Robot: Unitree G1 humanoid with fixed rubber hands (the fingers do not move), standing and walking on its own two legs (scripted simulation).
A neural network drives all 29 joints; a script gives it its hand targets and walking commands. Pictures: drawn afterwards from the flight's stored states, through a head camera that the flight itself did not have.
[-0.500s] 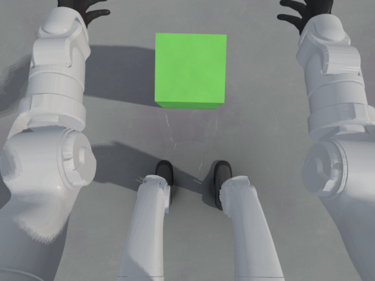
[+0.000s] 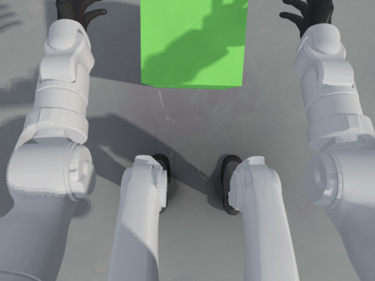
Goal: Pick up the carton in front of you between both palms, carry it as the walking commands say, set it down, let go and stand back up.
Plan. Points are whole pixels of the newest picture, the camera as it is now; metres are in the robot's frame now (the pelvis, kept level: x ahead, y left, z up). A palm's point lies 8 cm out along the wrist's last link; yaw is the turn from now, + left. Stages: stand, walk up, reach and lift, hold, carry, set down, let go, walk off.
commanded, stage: reach and lift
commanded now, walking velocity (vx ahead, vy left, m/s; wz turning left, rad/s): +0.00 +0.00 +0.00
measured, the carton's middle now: (191, 46) +0.54 +0.02 -0.37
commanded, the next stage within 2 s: none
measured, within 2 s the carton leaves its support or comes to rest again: leaves its support in 1.32 s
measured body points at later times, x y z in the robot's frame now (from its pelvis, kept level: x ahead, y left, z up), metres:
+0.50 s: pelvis -0.03 +0.00 -0.13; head +0.36 +0.01 +0.09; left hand +0.55 +0.20 -0.32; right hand +0.54 -0.17 -0.32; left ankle +0.08 +0.12 -0.46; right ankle +0.08 -0.13 -0.46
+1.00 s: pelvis -0.04 +0.00 -0.12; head +0.35 +0.01 +0.10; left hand +0.55 +0.17 -0.31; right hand +0.54 -0.13 -0.31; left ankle +0.08 +0.12 -0.46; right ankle +0.08 -0.13 -0.46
